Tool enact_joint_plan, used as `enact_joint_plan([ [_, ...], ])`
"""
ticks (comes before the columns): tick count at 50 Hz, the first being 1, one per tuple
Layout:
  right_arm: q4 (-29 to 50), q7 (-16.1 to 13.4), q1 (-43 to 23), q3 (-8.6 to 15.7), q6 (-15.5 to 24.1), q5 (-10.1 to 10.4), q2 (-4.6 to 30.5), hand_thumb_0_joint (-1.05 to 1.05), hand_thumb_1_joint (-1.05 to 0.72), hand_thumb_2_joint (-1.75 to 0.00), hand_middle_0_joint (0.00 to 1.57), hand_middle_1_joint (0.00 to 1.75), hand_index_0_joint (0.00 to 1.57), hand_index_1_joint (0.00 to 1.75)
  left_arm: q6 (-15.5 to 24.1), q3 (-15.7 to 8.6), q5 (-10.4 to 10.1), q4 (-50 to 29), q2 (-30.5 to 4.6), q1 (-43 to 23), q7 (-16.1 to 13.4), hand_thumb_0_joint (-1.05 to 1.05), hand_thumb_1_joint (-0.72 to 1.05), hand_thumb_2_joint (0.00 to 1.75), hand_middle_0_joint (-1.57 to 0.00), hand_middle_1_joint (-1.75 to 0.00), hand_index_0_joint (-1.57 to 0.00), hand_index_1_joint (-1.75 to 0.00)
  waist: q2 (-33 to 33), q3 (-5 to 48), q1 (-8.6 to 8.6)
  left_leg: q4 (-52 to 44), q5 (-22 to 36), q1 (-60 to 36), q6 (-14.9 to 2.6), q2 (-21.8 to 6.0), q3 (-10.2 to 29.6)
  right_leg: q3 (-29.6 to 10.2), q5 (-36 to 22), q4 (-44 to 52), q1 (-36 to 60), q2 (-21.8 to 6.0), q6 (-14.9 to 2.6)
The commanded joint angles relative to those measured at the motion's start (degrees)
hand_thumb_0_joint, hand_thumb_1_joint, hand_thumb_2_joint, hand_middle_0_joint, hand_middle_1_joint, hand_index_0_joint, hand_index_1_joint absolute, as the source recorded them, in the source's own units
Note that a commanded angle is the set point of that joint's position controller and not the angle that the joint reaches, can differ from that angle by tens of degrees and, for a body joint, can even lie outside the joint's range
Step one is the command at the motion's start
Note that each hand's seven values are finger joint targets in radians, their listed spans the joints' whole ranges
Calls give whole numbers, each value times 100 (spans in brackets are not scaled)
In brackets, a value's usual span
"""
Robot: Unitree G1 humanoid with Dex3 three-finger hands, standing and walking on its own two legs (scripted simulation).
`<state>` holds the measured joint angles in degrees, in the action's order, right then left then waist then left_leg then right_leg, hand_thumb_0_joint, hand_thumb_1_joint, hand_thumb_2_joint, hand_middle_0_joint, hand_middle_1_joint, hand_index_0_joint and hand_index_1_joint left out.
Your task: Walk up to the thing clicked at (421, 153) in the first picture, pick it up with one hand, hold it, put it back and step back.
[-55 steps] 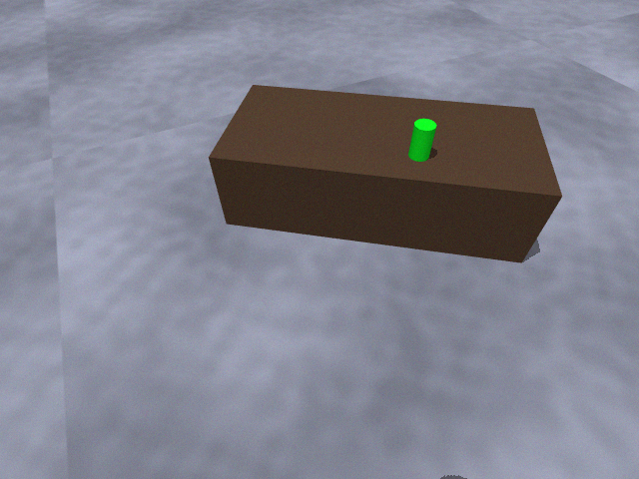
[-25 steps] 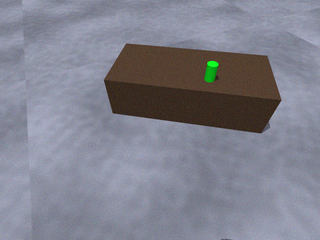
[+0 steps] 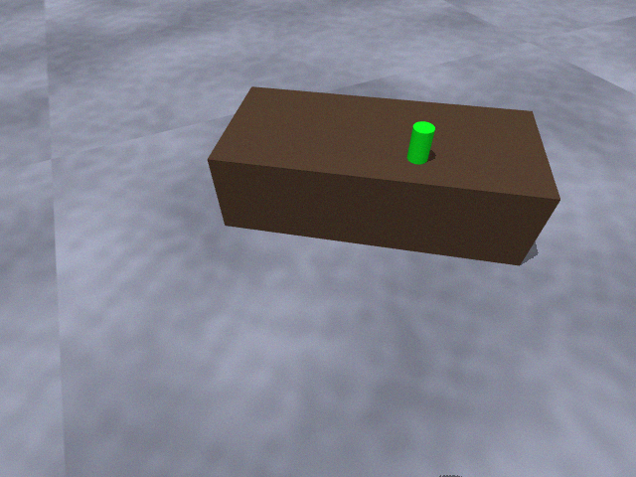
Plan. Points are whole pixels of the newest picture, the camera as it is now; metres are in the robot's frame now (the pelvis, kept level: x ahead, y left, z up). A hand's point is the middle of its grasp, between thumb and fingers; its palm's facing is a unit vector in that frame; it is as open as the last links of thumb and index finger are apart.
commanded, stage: stand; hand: right
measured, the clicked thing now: (420, 143) +1.28 -0.33 -0.36
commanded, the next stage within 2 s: walk up in 0.02 s
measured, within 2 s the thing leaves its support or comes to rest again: neither
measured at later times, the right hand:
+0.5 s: hand out of the picture +0.16 -0.36 -0.16, palm faces +0.06 +0.94 -0.32, open 7.4 cm
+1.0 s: hand (520, 341) +0.38 -0.33 -0.15, palm faces +0.13 +0.93 -0.34, open 7.3 cm
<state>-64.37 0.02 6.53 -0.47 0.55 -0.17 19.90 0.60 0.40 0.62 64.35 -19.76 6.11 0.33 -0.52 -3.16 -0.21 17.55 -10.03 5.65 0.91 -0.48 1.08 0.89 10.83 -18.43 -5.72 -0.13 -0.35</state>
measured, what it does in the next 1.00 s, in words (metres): walks ahead: right foot, then left foot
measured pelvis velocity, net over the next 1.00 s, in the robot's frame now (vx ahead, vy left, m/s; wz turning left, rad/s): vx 0.35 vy -0.06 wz -0.14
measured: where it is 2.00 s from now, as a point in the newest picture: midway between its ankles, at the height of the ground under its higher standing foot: (348, 330)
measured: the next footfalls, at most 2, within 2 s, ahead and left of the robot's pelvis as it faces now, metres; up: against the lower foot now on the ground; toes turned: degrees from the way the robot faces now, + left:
right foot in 0.30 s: +0.15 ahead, -0.19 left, +0.00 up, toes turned -7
left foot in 0.74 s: +0.41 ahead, +0.07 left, +0.00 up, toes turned -2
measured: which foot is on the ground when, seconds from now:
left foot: down 0.00-0.32, up 0.34-0.72, down 0.74-1.00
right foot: down 0.00-0.08, up 0.10-0.28, down 0.30-0.78, up 0.80-1.00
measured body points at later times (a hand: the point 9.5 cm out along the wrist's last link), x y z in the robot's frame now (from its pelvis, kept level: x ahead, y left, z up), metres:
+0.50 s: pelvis +0.11 -0.07 -0.01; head +0.11 -0.10 +0.44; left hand +0.16 +0.25 -0.11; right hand +0.16 -0.41 -0.14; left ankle +0.13 +0.06 -0.68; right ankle +0.11 -0.18 -0.75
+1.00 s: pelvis +0.35 -0.06 -0.01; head +0.38 -0.06 +0.43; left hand +0.47 +0.26 -0.12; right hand +0.38 -0.37 -0.12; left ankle +0.37 +0.07 -0.75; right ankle +0.36 -0.20 -0.69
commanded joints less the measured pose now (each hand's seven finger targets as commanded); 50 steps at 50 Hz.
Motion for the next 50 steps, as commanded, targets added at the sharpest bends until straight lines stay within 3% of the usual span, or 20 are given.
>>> enact_joint_plan([
  [1, 726, 45, 208, 634, 242, -183, 1796, 0, -90, -90, 20, 30, 20, 30, 170, -628, 100, -749, -1737, 168, 94, 0, 90, 90, -20, -30, -20, -30, 134, 951, 81, 308, -2314, -302, -593, -513, 497, -668, 2019, -146, -214, -369, -305],
  [4, 636, 126, 650, 804, 265, -236, 1927, 0, -90, -90, 20, 30, 20, 30, 141, -617, 153, -1018, -1367, -491, 238, 0, 90, 90, -20, -30, -20, -30, -719, -178, 480, -716, -3826, -514, -1117, -1450, 1755, -139, 2015, -1803, -2660, -45, -148],
  [6, 768, 109, 709, 910, 368, -264, 2077, 0, -90, -90, 20, 30, 20, 30, 212, -632, 164, -1245, -1398, -596, 244, 0, 90, 90, -20, -30, -20, -30, -528, -514, 513, -1112, -2776, -704, -1634, -2358, 2511, -564, 1584, -2699, -3401, -443, -105],
  [9, 1077, 145, 481, 894, 401, -253, 1864, 0, -90, -90, 20, 30, 20, 30, 287, -631, 110, -1293, -1413, -263, 368, 0, 90, 90, -20, -30, -20, -30, -520, -64, 307, -906, -2159, -861, -1435, -1908, 1689, -523, 1583, -2362, -2890, -558, -67],
  [14, 1537, 256, -558, 847, 281, -282, 1631, 0, -90, -90, 20, 30, 20, 30, 278, -838, 94, -768, -1540, 1535, 366, 0, 90, 90, -20, -30, -20, -30, -400, 310, -641, 836, -2206, 1538, -796, -773, -193, 273, -90, -1053, 664, -137, 17],
  [15, 1512, 253, -224, 748, 250, -295, 1356, 0, -90, -90, 20, 30, 20, 30, 325, -972, 108, -584, -1848, 2157, 283, 0, 90, 90, -20, -30, -20, -30, 608, 650, -827, 2209, -2478, 2258, -676, -467, -430, 12, 310, -1009, 1732, -67, -15],
  [16, 1589, 270, -67, 620, 230, -291, 995, 0, -90, -90, 20, 30, 20, 30, 356, -1099, 156, -604, -2219, 2568, 198, 0, 90, 90, -20, -30, -20, -30, 1873, 569, -1037, 3766, -2904, 3287, -509, 160, -771, -1369, 2069, -157, 1964, -802, -272],
  [17, 1612, 277, 174, 637, 144, -180, 1071, 0, -90, -90, 20, 30, 20, 30, 395, -1075, 186, -938, -2418, 2000, 170, 0, 90, 90, -20, -30, -20, -30, 1777, 326, -691, 4644, -2437, 3471, -272, 308, -91, -3893, 4283, 1243, 966, -2077, -739],
  [18, 1558, 262, 197, 780, 112, -209, 1613, 0, -90, -90, 20, 30, 20, 30, 383, -1032, 126, -1253, -2630, 1216, 186, 0, 90, 90, -20, -30, -20, -30, 1310, -302, -411, 4644, -2034, 3113, -221, -160, 297, -4401, 4965, 1546, -151, -2434, -1191],
  [19, 1492, 295, 120, 829, 159, -183, 1814, 0, -90, -90, 20, 30, 20, 30, 399, -992, 84, -1391, -2516, 923, 187, 0, 90, 90, -20, -30, -20, -30, 990, -730, -283, 4644, -1717, 3173, -243, -420, 330, -4160, 4365, 1510, -437, -2341, -1422],
  [23, 1207, 382, 844, 745, 194, -75, 1553, 0, -90, -90, 20, 30, 20, 30, 517, -842, -47, -1363, -1941, 943, 134, 0, 90, 90, -20, -30, -20, -30, 707, -430, -52, 4193, -600, 2609, -291, -537, 354, -2044, 2130, 1033, -407, -1449, -919],
  [32, 1951, 548, -216, 784, 248, -178, 1352, 0, -90, -90, 20, 30, 20, 30, 588, -816, -45, -1577, -1995, 1429, 112, 0, 90, 90, -20, -30, -20, -30, 594, -455, -367, 1785, 182, 2064, -112, -573, -181, -772, -55, 389, -315, -1160, -955],
  [35, 1922, 520, -5, 843, 289, -177, 1338, 0, -90, -90, 20, 30, 20, 30, 542, -794, -52, -1635, -2032, 1352, 86, 0, 90, 90, -20, -30, -20, -30, 565, -244, -171, 1556, 125, 1294, -246, -401, -425, -654, -761, -110, -479, -1247, -938],
  [37, 1624, 444, 1139, 970, 331, -194, 1562, 0, -90, -90, 20, 30, 20, 30, 540, -737, -25, -1746, -1897, 1267, 60, 0, 90, 90, -20, -30, -20, -30, -14, 340, 436, 1334, 24, -278, -442, -161, -511, -379, -1575, -1775, -888, -947, -735],
  [38, 1493, 383, 1845, 1085, 374, -254, 1884, 0, -90, -90, 20, 30, 20, 30, 511, -631, -65, -1774, -1591, 1603, 48, 0, 90, 90, -20, -30, -20, -30, -910, 800, 714, 894, -801, -1350, -760, -501, 84, -13, -1321, -3479, -1601, -467, -530],
  [39, 1569, 322, 2224, 1198, 423, -323, 2270, 0, -90, -90, 20, 30, 20, 30, 504, -496, -143, -1837, -1041, 1893, 42, 0, 90, 90, -20, -30, -20, -30, -2052, 1127, 737, 553, -1184, -2188, -1176, -1899, 2400, -65, 1311, -4823, -2891, 359, -229],
  [40, 1700, 303, 1953, 1199, 422, -101, 2355, 0, -90, -90, 20, 30, 20, 30, 478, -610, -148, -1768, -1587, 1840, -40, 0, 90, 90, -20, -30, -20, -30, -1333, 1169, 631, -180, -1627, -1928, -1613, -2441, 3751, -547, 2092, -5242, -3158, 430, -346],
  [41, 1776, 293, 1649, 1214, 402, -7, 2312, 0, -90, -90, 20, 30, 20, 30, 468, -601, -105, -1733, -1815, 1591, -78, 0, 90, 90, -20, -30, -20, -30, -1132, 807, 554, -198, -1558, -1505, -1803, -2545, 3614, -736, 1936, -5603, -3328, 106, -377],
  [45, 2014, 209, 1012, 883, 445, 21, 1650, 0, -90, -90, 20, 30, 20, 30, 461, -591, -200, -1587, -1578, 1700, 91, 0, 90, 90, -20, -30, -20, -30, -653, 27, 113, -72, 952, 116, -1268, -1574, 805, -734, 946, -4800, -2476, -288, -246],
  [50, 2203, 223, 995, 856, 492, -37, 1751, 0, -90, -90, 20, 30, 20, 30, 419, -569, -99, -1854, -1388, 1196, 233, 0, 90, 90, -20, -30, -20, -30, -812, -266, 124, -111, 1141, 405, -1572, -1579, 230, -116, 731, -2865, -2344, -590, 29],
])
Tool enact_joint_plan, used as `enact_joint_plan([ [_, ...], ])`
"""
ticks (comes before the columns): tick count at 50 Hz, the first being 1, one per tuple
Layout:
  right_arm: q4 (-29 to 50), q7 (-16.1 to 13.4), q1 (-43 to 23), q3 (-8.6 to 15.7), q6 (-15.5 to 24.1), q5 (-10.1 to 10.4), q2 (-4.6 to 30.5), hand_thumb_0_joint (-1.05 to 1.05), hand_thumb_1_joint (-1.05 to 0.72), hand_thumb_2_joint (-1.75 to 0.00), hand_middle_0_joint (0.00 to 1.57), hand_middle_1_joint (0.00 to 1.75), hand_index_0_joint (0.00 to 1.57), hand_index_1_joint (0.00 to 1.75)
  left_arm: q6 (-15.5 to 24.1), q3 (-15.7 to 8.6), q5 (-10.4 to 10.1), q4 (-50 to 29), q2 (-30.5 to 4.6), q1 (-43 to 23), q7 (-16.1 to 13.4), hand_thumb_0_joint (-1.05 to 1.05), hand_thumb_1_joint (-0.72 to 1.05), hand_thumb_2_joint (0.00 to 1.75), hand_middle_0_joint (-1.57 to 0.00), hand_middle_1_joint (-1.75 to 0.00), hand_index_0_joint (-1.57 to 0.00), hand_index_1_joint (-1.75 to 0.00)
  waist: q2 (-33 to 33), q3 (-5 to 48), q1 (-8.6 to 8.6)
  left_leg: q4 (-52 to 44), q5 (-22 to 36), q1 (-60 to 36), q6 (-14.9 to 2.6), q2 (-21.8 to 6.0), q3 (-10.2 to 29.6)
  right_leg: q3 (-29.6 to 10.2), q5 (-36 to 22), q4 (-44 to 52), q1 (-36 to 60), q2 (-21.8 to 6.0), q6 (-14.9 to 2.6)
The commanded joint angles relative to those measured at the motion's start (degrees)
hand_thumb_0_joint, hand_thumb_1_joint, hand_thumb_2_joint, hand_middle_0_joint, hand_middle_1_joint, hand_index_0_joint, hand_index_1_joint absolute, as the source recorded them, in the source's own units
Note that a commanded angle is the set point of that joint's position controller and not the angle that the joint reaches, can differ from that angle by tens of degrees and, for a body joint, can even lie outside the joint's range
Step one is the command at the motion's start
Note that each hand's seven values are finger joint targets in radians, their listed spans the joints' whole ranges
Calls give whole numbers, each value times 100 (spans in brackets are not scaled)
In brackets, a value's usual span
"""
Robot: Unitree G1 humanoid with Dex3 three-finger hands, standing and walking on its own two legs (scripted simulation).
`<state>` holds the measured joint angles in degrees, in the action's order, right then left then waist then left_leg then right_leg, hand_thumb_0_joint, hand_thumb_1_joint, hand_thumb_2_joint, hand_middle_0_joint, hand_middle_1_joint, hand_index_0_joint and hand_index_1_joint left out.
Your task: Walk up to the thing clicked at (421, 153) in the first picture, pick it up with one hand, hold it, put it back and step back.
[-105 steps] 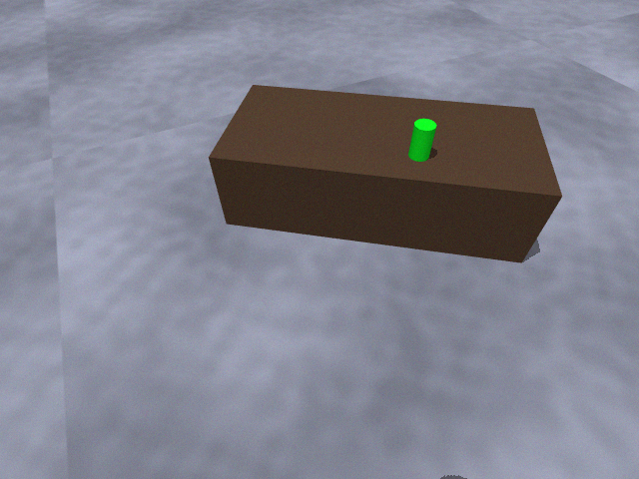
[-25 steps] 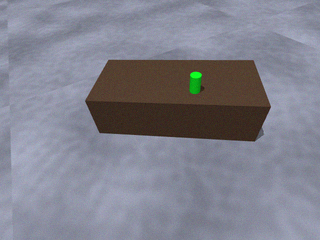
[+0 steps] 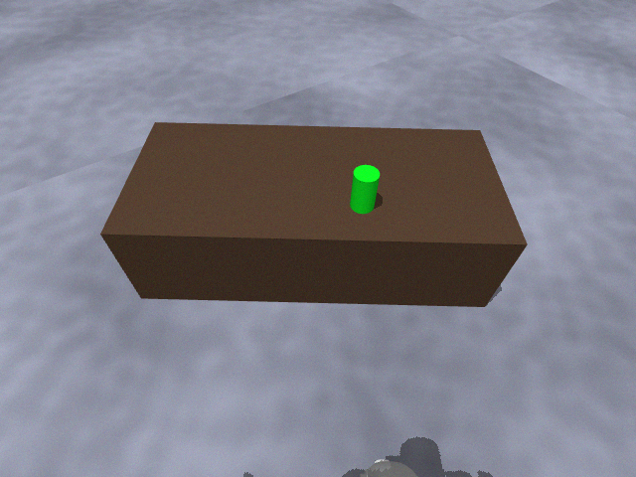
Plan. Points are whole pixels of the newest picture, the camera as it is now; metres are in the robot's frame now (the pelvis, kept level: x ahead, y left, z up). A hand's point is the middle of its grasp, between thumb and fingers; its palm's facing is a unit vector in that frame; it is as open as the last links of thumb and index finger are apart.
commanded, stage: walk up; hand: right
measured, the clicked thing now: (364, 189) +0.95 -0.14 -0.34
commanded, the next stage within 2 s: none
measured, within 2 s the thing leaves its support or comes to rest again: neither
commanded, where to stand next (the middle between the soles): +0.50 +0.08 m, yaw -1 degrees
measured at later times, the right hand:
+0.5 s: hand (509, 403) +0.27 -0.29 -0.15, palm faces -0.07 +0.95 -0.31, open 7.3 cm
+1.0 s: hand (440, 314) +0.42 -0.21 -0.14, palm faces -0.03 +0.94 -0.33, open 7.3 cm
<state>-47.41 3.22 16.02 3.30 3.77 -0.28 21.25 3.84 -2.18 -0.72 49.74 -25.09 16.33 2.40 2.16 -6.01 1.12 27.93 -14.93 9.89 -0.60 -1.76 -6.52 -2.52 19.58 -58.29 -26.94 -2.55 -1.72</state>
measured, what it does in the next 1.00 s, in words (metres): walks ahead: right foot, then left foot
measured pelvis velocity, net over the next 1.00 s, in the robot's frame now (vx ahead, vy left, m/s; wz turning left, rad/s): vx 0.36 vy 0.06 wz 0.00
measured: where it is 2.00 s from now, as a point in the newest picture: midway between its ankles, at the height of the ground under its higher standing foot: (289, 406)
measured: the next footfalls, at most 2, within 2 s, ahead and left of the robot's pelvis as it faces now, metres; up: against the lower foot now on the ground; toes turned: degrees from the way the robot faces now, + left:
right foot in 0.16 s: +0.22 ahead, -0.14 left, +0.00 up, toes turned -4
left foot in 0.64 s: +0.38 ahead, +0.16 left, +0.00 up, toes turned +6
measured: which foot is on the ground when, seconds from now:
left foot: down 0.00-0.18, up 0.20-0.62, down 0.64-1.00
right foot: up 0.00-0.14, down 0.16-0.66, up 0.68-1.00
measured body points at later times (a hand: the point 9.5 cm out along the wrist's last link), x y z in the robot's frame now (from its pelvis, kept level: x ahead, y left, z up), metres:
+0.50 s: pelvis +0.19 -0.02 +0.00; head +0.21 -0.05 +0.45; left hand +0.22 +0.31 -0.08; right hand +0.27 -0.34 -0.13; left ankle +0.29 +0.16 -0.69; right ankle +0.18 -0.13 -0.74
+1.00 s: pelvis +0.36 +0.06 +0.00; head +0.39 +0.05 +0.44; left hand +0.42 +0.38 -0.11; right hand +0.42 -0.26 -0.12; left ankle +0.34 +0.15 -0.74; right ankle +0.45 -0.08 -0.71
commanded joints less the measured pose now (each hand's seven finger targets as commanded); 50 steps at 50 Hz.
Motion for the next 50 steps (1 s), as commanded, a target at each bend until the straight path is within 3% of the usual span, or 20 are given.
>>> enact_joint_plan([
  [1, 527, -77, 69, 491, 176, -35, 1672, 0, -90, -90, 20, 30, 20, 30, 111, -333, 62, -432, -845, 44, 48, 0, 90, 90, -20, -30, -20, -30, -1077, 53, 17, -1124, 1520, 85, -1419, -1466, 951, 305, -337, 1499, -22, -354, 143],
  [4, 610, -42, -30, 459, 146, -15, 1636, 0, -90, -90, 20, 30, 20, 30, 170, -414, 98, -358, -827, 183, 58, 0, 90, 90, -20, -30, -20, -30, -1032, 398, -148, -533, 1307, 377, -1177, -1230, 721, 557, -1047, 2184, 958, -109, 20],
  [7, 709, -30, -13, 324, 50, 11, 1297, 0, -90, -90, 20, 30, 20, 30, 224, -623, 123, -16, -1186, 1105, -43, 0, 90, 90, -20, -30, -20, -30, 161, 1081, -684, 1355, 528, 1078, -738, -724, 430, 592, -1210, 2644, 2847, 161, -103],
  [8, 728, -23, 311, 219, 37, 14, 977, 0, -90, -90, 20, 30, 20, 30, 269, -772, 162, 22, -1593, 1527, -126, 0, 90, 90, -20, -30, -20, -30, 1308, 1292, -882, 2826, -316, 1734, -482, -166, 73, -728, 246, 3340, 3302, -648, -298],
  [9, 698, -24, 672, 167, -45, 10, 894, 0, -90, -90, 20, 30, 20, 30, 314, -774, 138, -233, -1918, 1311, -170, 0, 90, 90, -20, -30, -20, -30, 1534, 1144, -613, 3754, -1646, 2554, -218, 327, 444, -3264, 1257, 4281, 3263, -2068, -736],
  [10, 590, -75, 417, 333, -124, -57, 1535, 0, -90, -90, 20, 30, 20, 30, 276, -747, 82, -326, -2040, 949, -166, 0, 90, 90, -20, -30, -20, -30, 960, 845, -614, 4195, -1769, 2650, -177, 113, 810, -3971, 1947, 4557, 2678, -2380, -1304],
  [11, 495, -108, 274, 386, -147, -70, 1673, 0, -90, -90, 20, 30, 20, 30, 265, -708, 45, -418, -1926, 642, -168, 0, 90, 90, -20, -30, -20, -30, 708, 442, -516, 4244, -1627, 2762, -146, -131, 1008, -3805, 2089, 4610, 2204, -2311, -1381],
  [14, 187, -52, 465, 328, -192, 60, 1453, 0, -90, -90, 20, 30, 20, 30, 304, -573, 12, -447, -1500, 176, -220, 0, 90, 90, -20, -30, -20, -30, 524, 40, -184, 3748, -498, 2408, -131, -288, 1219, -1684, 510, 4522, 1565, -1376, -700],
  [16, 106, 1, 642, 328, -226, 6, 1340, 0, -90, -90, 20, 30, 20, 30, 337, -541, 49, -427, -1434, 173, -213, 0, 90, 90, -20, -30, -20, -30, 644, 143, -105, 3521, -154, 2051, -56, -229, 1120, -1006, -307, 4427, 1340, -1120, -802],
  [26, 490, 187, -546, 357, -121, -151, 1165, 0, -90, -90, 20, 30, 20, 30, 345, -587, 94, -494, -1525, 628, -217, 0, 90, 90, -20, -30, -20, -30, 538, 227, -455, 1001, 323, 1757, 52, -416, 612, -211, -1639, 3844, 1856, -1326, -975],
  [29, 447, 205, -470, 397, -101, -133, 1202, 0, -90, -90, 20, 30, 20, 30, 307, -563, 78, -528, -1625, 485, -243, 0, 90, 90, -20, -30, -20, -30, 552, 352, -298, 769, 245, 1051, -117, -299, 395, -196, -1667, 3555, 1607, -1402, -887],
  [31, 190, 166, 361, 485, -64, -134, 1369, 0, -90, -90, 20, 30, 20, 30, 262, -509, 99, -599, -1539, 214, -254, 0, 90, 90, -20, -30, -20, -30, 110, 627, 231, 268, 308, -181, -248, -108, 357, 2, -1885, 2468, 1149, -1175, -657],
  [32, 9, 97, 981, 608, -16, -189, 1748, 0, -90, -90, 20, 30, 20, 30, 239, -380, 85, -625, -1171, 525, -253, 0, 90, 90, -20, -30, -20, -30, -994, 1053, 466, -129, -327, -1143, -477, -249, 911, 351, -1937, 774, 686, -698, -426],
  [33, 58, 19, 1188, 723, 12, -222, 2180, 0, -90, -90, 20, 30, 20, 30, 226, -190, 55, -662, -566, 801, -224, 0, 90, 90, -20, -30, -20, -30, -2434, 1055, 431, -614, -693, -1640, -763, -1538, 2858, 478, 603, -519, -578, 51, -128],
  [34, 219, -16, 896, 720, 12, -52, 2309, 0, -90, -90, 20, 30, 20, 30, 151, -295, 19, -506, -987, 931, -296, 0, 90, 90, -20, -30, -20, -30, -1796, 888, 291, -1282, -1239, -1427, -1147, -2140, 4170, 268, 1120, -881, -1057, 322, -118],
  [35, 245, -11, 691, 743, -25, 48, 2255, 0, -90, -90, 20, 30, 20, 30, 121, -336, 69, -409, -1335, 692, -342, 0, 90, 90, -20, -30, -20, -30, -1456, 596, 283, -1213, -1119, -985, -1384, -2205, 4067, -8, 1045, -1173, -1046, 34, -198],
  [37, 404, -80, 305, 544, -24, 48, 1777, 0, -90, -90, 20, 30, 20, 30, 133, -333, 0, -335, -1277, 611, -291, 0, 90, 90, -20, -30, -20, -30, -962, 141, 32, -1170, 262, -197, -961, -1572, 2579, -392, 371, -949, -683, -90, -148],
  [39, 452, -98, 201, 448, 57, 59, 1586, 0, -90, -90, 20, 30, 20, 30, 115, -319, -36, -192, -1130, 856, -214, 0, 90, 90, -20, -30, -20, -30, -992, 164, -111, -1007, 1466, -40, -934, -1295, 1751, -141, 151, -551, -399, -221, -97],
  [44, 609, -111, 285, 454, 53, -12, 1618, 0, -90, -90, 20, 30, 20, 30, 93, -288, 47, -342, -923, 480, -166, 0, 90, 90, -20, -30, -20, -30, -1122, 180, 39, -999, 1610, -136, -1404, -1308, 1332, 356, 14, 852, -339, -327, 146],
  [50, 790, -96, 35, 360, -138, -64, 1456, 0, -90, -90, 20, 30, 20, 30, 190, -321, 114, -281, -762, 521, -297, 0, 90, 90, -20, -30, -20, -30, -920, 446, -122, -31, 2669, 347, -1241, -1111, 938, 686, -936, 2103, 928, 41, 64],
])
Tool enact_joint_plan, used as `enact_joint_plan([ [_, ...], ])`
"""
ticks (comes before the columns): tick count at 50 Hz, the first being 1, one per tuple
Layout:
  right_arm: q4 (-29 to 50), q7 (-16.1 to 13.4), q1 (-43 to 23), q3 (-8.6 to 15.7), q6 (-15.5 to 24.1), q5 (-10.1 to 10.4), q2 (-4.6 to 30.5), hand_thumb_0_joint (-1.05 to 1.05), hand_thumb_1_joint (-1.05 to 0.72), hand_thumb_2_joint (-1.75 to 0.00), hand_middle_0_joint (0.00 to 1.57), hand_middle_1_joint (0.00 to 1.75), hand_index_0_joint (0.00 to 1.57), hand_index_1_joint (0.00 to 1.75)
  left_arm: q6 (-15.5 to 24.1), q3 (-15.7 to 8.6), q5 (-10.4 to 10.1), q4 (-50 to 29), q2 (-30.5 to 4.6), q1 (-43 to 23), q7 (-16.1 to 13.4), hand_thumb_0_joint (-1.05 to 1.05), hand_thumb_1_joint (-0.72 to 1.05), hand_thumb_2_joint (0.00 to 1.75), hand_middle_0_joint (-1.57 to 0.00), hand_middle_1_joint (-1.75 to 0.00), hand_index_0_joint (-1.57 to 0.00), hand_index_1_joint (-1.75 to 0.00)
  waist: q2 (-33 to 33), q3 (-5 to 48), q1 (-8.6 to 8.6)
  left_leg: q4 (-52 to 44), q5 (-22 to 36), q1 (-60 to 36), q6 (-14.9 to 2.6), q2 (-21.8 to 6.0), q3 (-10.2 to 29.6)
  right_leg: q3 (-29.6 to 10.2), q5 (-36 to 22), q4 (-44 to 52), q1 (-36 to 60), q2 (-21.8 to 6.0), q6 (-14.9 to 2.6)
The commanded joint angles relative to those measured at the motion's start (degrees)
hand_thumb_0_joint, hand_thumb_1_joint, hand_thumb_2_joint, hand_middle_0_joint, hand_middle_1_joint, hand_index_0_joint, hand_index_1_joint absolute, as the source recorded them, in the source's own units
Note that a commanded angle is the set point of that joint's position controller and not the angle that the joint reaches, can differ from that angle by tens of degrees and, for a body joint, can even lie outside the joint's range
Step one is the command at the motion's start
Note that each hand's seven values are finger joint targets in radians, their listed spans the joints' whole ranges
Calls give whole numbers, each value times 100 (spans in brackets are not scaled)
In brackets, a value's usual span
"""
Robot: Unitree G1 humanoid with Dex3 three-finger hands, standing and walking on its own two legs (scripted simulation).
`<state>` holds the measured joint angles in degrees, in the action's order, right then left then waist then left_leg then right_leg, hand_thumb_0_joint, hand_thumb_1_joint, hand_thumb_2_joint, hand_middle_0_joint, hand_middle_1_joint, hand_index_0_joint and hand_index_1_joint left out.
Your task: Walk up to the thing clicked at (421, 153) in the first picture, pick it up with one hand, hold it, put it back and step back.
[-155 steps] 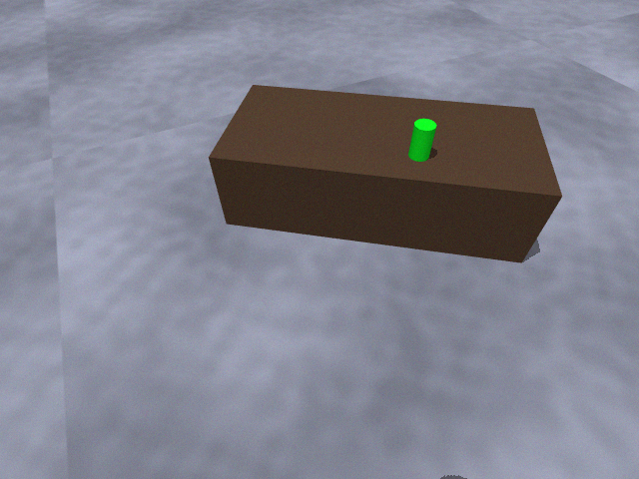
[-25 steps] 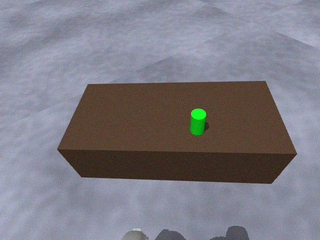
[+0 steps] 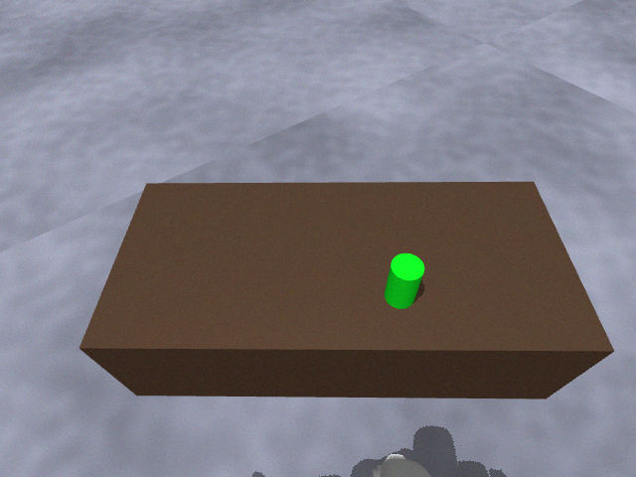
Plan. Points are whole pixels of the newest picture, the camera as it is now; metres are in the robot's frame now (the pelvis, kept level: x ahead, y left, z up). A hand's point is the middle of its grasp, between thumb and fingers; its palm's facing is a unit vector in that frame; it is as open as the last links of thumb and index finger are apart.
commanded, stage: walk up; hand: right
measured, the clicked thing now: (403, 281) +0.60 -0.19 -0.34
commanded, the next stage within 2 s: stand in 1.64 s
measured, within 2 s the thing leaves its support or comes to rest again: neither
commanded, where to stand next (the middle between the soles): +0.15 +0.02 m, yaw -1 degrees
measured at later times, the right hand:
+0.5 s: hand out of the picture +0.11 -0.24 -0.16, palm faces -0.03 +0.92 -0.38, open 7.3 cm
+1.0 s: hand (479, 440) +0.20 -0.21 -0.14, palm faces -0.06 +0.95 -0.32, open 7.3 cm
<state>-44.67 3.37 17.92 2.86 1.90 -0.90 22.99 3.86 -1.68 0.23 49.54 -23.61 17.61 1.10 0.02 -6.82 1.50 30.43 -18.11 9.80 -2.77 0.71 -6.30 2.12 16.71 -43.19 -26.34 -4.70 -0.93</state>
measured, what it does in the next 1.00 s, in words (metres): steps on the spot: right foot, then left foot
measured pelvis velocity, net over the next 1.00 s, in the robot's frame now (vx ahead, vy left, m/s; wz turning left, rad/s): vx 0.07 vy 0.03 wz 0.01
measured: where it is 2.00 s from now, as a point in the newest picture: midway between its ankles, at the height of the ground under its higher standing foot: outside the picture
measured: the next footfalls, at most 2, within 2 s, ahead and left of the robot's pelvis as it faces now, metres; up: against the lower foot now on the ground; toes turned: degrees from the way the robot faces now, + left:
right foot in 0.06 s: +0.12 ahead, -0.11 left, +0.00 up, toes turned -1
left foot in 0.40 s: +0.13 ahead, +0.17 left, +0.00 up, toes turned +1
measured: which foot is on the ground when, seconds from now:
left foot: down 0.00-0.10, up 0.12-0.38, down 0.40-1.00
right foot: up 0.00-0.04, down 0.06-1.00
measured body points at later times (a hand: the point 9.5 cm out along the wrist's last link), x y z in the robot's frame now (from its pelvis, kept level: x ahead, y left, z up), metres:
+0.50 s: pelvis +0.06 +0.03 -0.01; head +0.07 +0.04 +0.43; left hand +0.15 +0.35 -0.13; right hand +0.12 -0.28 -0.13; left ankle +0.10 +0.17 -0.73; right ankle +0.10 -0.11 -0.72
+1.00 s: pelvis +0.07 +0.03 +0.01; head +0.08 +0.02 +0.46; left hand +0.13 +0.33 -0.12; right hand +0.21 -0.26 -0.12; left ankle +0.10 +0.17 -0.73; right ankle +0.09 -0.11 -0.73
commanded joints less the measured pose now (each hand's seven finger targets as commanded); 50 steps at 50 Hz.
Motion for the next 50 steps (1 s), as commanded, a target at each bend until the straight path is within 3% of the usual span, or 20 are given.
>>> enact_joint_plan([
  [1, 540, -126, -279, 389, 13, 23, 1246, 0, -90, -90, 20, 30, 20, 30, 199, -381, 23, -168, -874, 576, -201, 0, 90, 90, -20, -30, -20, -30, -502, 644, -280, 125, 2797, 500, -870, -1222, 823, 294, -1101, 1072, 1370, 386, -43],
  [2, 578, -138, -295, 331, 2, 86, 1108, 0, -90, -90, 20, 30, 20, 30, 215, -438, 49, -111, -1011, 744, -241, 0, 90, 90, -20, -30, -20, -30, -165, 837, -401, 670, 2666, 654, -611, -957, 637, 245, -1525, 1441, 1957, 440, -108],
  [3, 581, -154, -199, 228, 15, 146, 849, 0, -90, -90, 20, 30, 20, 30, 255, -520, 73, -116, -1279, 952, -290, 0, 90, 90, -20, -30, -20, -30, 444, 1125, -596, 1582, 2106, 891, -338, -663, 441, -230, -1746, 1751, 2492, 100, -279],
  [4, 609, -162, 110, 133, -1, 189, 571, 0, -90, -90, 20, 30, 20, 30, 271, -629, 98, -206, -1714, 1059, -326, 0, 90, 90, -20, -30, -20, -30, 1500, 1530, -582, 2718, 57, 1631, -13, -105, 285, -2376, -2143, 2056, 3005, -1439, -769],
  [5, 380, -237, 401, 201, -159, 121, 833, 0, -90, -90, 20, 30, 20, 30, 235, -557, 12, -338, -1755, 698, -317, 0, 90, 90, -20, -30, -20, -30, 898, 1088, -344, 3019, -1470, 1707, 80, 23, 826, -3115, -1461, 2372, 2258, -1986, -1198],
  [6, 316, -285, 312, 326, -231, 50, 1192, 0, -90, -90, 20, 30, 20, 30, 174, -577, 3, -397, -1868, 398, -335, 0, 90, 90, -20, -30, -20, -30, 1027, 868, -349, 3477, -1887, 1972, 47, -115, 811, -3509, -621, 2431, 2054, -2164, -1672],
  [10, -105, -263, 251, 342, -253, 114, 1130, 0, -90, -90, 20, 30, 20, 30, 140, -410, 45, -465, -1387, -97, -321, 0, 90, 90, -20, -30, -20, -30, 714, 467, -181, 3060, -853, 1791, 179, -236, 1078, -1607, -243, 2471, 1202, -1084, -1003],
  [13, -337, -232, 250, 245, -221, 92, 943, 0, -90, -90, 20, 30, 20, 30, 97, -392, 143, -465, -1286, -387, -263, 0, 90, 90, -20, -30, -20, -30, 1084, 661, -171, 1976, -696, 1256, 285, -232, 711, -833, -687, 2168, 968, -741, -948],
  [16, -481, -259, -28, 213, -137, 82, 917, 0, -90, -90, 20, 30, 20, 30, -41, -403, 145, -400, -1295, -502, -211, 0, 90, 90, -20, -30, -20, -30, 1402, 701, -299, 1100, -381, 868, 384, -185, 446, -693, -575, 1861, 829, -704, -946],
  [19, -746, -349, 75, 246, -39, 40, 971, 0, -90, -90, 20, 30, 20, 30, -234, -370, 43, -344, -1228, -818, -157, 0, 90, 90, -20, -30, -20, -30, 1085, 747, -111, 247, 501, 85, 308, -57, 261, -702, -238, 1310, 268, -699, -762],
  [20, -783, -381, 85, 279, -8, -12, 1096, 0, -90, -90, 20, 30, 20, 30, -289, -304, 17, -337, -1110, -896, -145, 0, 90, 90, -20, -30, -20, -30, 871, 666, -38, 132, 524, -46, 234, -158, 455, -739, 78, 1185, -57, -684, -603],
  [21, -774, -404, -50, 298, 32, -68, 1305, 0, -90, -90, 20, 30, 20, 30, -339, -232, -11, -316, -873, -863, -134, 0, 90, 90, -20, -30, -20, -30, 138, 577, -66, -492, 106, 97, 102, -666, 1310, -572, 476, 788, -237, -413, -402],
  [22, -633, -411, -459, 304, 93, -90, 1620, 0, -90, -90, 20, 30, 20, 30, -402, -184, -67, -263, -673, -761, -118, 0, 90, 90, -20, -30, -20, -30, -783, 436, -258, -1354, -965, 819, -282, -1650, 2981, -276, 1018, 195, -113, 179, -90],
  [23, -601, -398, -860, 336, 69, -13, 1914, 0, -90, -90, 20, 30, 20, 30, -444, -326, -59, -23, -1064, -704, -173, 0, 90, 90, -20, -30, -20, -30, -1053, 248, -227, -1555, -1378, 1780, -857, -2084, 3285, -350, 1360, -468, 654, 196, -74],
  [24, -584, -398, -1186, 301, 62, -20, 1758, 0, -90, -90, 20, 30, 20, 30, -438, -348, -50, 125, -1152, -596, -151, 0, 90, 90, -20, -30, -20, -30, -822, 121, -395, -1434, -1312, 2138, -900, -1926, 3016, -399, 1083, -484, 1071, 100, -74],
  [26, -631, -406, -1297, 156, 92, -39, 1421, 0, -90, -90, 20, 30, 20, 30, -391, -326, -37, 299, -987, -558, -93, 0, 90, 90, -20, -30, -20, -30, -894, 290, -441, -985, -410, 1639, -472, -1288, 1986, -324, 621, 313, 1108, 161, -123],
  [30, -803, -384, -1091, 85, 102, 40, 1254, 0, -90, -90, 20, 30, 20, 30, -298, -303, 9, 499, -1039, -661, -126, 0, 90, 90, -20, -30, -20, -30, -978, 984, -360, -202, 1359, 861, -154, -1063, 1511, -443, -725, 1347, 1767, 29, -152],
  [34, -994, -406, -1272, 37, 81, 64, 1167, 0, -90, -90, 20, 30, 20, 30, -308, -159, -33, 611, -1001, -1173, -62, 0, 90, 90, -20, -30, -20, -30, -515, 926, -206, -691, 44, 554, 35, -862, 1448, -647, -452, 1485, 1338, -56, -149],
  [42, -1301, -379, -1545, -42, 71, 120, 1064, 0, -90, -90, 20, 30, 20, 30, -221, -111, -45, 1054, -1019, -1345, -70, 0, 90, 90, -20, -30, -20, -30, 57, 955, -124, -579, 1251, -61, 90, -767, 1091, -774, -1201, 2099, 1397, -286, -138],
  [50, -1571, -354, -1783, -44, 22, 90, 991, 0, -90, -90, 20, 30, 20, 30, -243, -115, -28, 1230, -899, -1530, -71, 0, 90, 90, -20, -30, -20, -30, 272, 817, -155, -1007, 1084, -247, 178, -760, 1063, -769, -690, 2613, 1412, -305, -67],
])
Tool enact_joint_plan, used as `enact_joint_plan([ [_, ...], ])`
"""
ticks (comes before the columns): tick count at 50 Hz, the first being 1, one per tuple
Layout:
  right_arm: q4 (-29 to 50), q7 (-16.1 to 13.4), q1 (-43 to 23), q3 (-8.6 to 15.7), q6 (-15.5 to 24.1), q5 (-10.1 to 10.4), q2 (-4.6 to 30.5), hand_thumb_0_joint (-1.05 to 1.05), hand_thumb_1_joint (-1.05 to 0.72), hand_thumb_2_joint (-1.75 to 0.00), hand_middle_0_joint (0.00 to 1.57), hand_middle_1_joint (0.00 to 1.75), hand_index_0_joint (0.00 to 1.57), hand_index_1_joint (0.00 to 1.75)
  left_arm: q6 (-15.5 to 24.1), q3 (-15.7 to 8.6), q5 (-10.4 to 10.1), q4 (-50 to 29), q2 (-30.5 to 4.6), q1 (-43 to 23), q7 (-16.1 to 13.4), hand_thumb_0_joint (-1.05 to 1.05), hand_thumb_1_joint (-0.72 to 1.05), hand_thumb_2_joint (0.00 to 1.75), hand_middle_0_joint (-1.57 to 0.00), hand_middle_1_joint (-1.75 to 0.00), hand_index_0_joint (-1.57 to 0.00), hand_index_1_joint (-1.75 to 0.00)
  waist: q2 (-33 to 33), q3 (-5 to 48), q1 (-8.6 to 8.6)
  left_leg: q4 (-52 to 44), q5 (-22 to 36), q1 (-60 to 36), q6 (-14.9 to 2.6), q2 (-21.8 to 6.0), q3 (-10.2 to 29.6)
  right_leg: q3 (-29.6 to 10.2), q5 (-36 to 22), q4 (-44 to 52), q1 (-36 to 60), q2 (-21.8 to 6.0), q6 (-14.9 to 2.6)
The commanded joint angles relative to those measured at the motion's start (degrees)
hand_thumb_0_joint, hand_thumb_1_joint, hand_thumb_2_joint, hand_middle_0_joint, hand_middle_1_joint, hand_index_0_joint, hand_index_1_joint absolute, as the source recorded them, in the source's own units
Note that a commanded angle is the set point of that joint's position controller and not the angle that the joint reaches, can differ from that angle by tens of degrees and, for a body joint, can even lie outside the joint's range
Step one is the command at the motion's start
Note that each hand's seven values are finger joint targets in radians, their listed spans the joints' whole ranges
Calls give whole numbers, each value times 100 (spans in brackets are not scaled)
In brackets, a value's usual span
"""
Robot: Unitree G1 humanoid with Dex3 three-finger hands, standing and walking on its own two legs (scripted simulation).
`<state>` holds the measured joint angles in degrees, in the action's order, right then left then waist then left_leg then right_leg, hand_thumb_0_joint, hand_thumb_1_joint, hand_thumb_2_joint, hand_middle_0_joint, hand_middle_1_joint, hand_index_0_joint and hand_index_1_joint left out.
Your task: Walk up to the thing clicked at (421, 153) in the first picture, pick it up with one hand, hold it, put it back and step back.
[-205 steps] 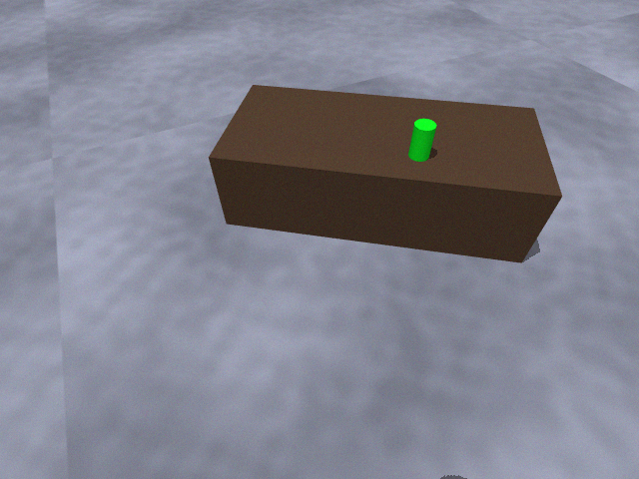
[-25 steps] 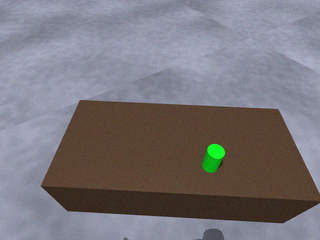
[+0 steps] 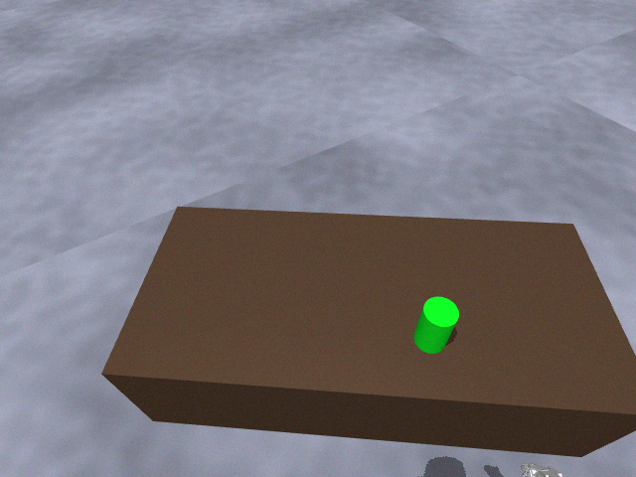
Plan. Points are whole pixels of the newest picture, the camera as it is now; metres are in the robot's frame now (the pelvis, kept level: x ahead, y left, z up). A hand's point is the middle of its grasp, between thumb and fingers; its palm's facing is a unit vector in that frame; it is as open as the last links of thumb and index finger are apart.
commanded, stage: walk up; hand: right
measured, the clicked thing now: (435, 326) +0.53 -0.23 -0.35
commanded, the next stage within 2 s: stand in 0.64 s
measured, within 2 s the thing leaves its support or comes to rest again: neither
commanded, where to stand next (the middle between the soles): +0.08 -0.01 m, yaw -2 degrees
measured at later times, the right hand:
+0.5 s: hand out of the picture +0.07 -0.25 -0.15, palm faces +0.01 +0.94 -0.35, open 7.3 cm
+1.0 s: hand out of the picture +0.10 -0.24 -0.15, palm faces +0.00 +0.95 -0.32, open 7.3 cm
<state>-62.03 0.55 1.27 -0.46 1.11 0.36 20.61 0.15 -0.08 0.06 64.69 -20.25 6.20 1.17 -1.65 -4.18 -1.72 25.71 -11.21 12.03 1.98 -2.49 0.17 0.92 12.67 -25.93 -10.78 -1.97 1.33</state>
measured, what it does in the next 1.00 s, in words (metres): stands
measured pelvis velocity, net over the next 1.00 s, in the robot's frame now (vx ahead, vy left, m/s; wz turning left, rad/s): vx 0.02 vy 0.01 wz -0.01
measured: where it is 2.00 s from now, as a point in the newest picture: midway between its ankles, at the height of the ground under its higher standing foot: outside the picture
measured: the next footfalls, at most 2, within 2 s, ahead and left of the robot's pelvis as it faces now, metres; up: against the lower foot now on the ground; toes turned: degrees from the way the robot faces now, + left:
none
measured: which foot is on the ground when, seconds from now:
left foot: down 0.00-1.00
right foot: down 0.00-1.00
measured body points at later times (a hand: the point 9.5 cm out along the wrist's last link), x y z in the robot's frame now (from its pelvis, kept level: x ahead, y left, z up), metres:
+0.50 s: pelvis +0.01 +0.01 +0.01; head +0.02 +0.01 +0.46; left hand +0.10 +0.30 -0.13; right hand +0.07 -0.30 -0.13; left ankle +0.03 +0.14 -0.74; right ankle +0.02 -0.13 -0.74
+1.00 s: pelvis +0.02 +0.01 +0.01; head +0.03 +0.00 +0.46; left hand +0.10 +0.31 -0.12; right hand +0.10 -0.29 -0.13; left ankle +0.03 +0.14 -0.74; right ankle +0.02 -0.13 -0.74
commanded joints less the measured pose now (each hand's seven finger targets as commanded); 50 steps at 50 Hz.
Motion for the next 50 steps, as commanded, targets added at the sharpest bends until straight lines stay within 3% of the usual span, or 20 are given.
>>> enact_joint_plan([
  [1, 154, -64, -159, 283, 105, -47, 1234, 0, -90, -90, 20, 30, 20, 30, 127, -269, -5, -273, -1209, -346, -77, 0, 90, 90, -20, -30, -20, -30, 386, 610, 138, -569, 409, -522, -309, -470, 422, -616, -336, 916, -78, -572, -284],
  [8, 7, -74, -144, 290, 120, -81, 1190, 0, -90, -90, 20, 30, 20, 30, 103, -306, 22, -235, -1218, -457, -75, 0, 90, 90, -20, -30, -20, -30, 316, 587, 144, -818, 347, -378, -236, -440, 374, -572, -447, 981, 212, -551, -250],
  [31, -14, -98, 50, 304, 153, -89, 1215, 0, -90, -90, 20, 30, 20, 30, 47, -308, 35, -230, -1123, -412, -71, 0, 90, 90, -20, -30, -20, -30, 101, 692, 171, -1002, 472, -351, -282, -531, 379, -503, -816, 873, 485, -491, -214],
  [32, -25, -98, 59, 316, 113, -105, 1232, 0, -90, -90, 20, 30, 20, 30, 90, -281, 52, -261, -1181, -397, -91, 0, 90, 90, -20, -30, -20, -30, 52, 664, 164, -1037, 471, -405, -239, -560, 391, -495, -564, 912, 391, -530, -196],
  [34, -35, -90, 79, 316, 92, -103, 1203, 0, -90, -90, 20, 30, 20, 30, 125, -265, 44, -264, -1168, -432, -108, 0, 90, 90, -20, -30, -20, -30, 141, 594, 187, -1004, 561, -418, -241, -552, 396, -512, -589, 966, 343, -539, -196],
  [37, -20, -74, 77, 335, 61, -99, 1229, 0, -90, -90, 20, 30, 20, 30, 137, -257, 55, -239, -1178, -345, -114, 0, 90, 90, -20, -30, -20, -30, 145, 561, 194, -1045, 157, -462, -266, -528, 391, -503, -338, 1019, 193, -528, -171],
  [41, -7, -50, 123, 324, 51, -99, 1193, 0, -90, -90, 20, 30, 20, 30, 177, -241, 46, -269, -1202, -359, -134, 0, 90, 90, -20, -30, -20, -30, 260, 597, 226, -984, 357, -537, -284, -514, 363, -508, -502, 1043, 226, -563, -165],
  [45, -11, -42, 123, 329, 60, -92, 1186, 0, -90, -90, 20, 30, 20, 30, 203, -222, 37, -283, -1202, -302, -147, 0, 90, 90, -20, -30, -20, -30, 294, 748, 226, -876, 1019, -731, -263, -551, 341, -479, -1049, 972, 339, -583, -167],
  [50, -22, -50, 99, 322, 43, -77, 1177, 0, -90, -90, 20, 30, 20, 30, 194, -229, 26, -275, -1243, -275, -160, 0, 90, 90, -20, -30, -20, -30, 207, 782, 226, -864, 1108, -756, -261, -546, 300, -462, -1216, 958, 462, -596, -168],
])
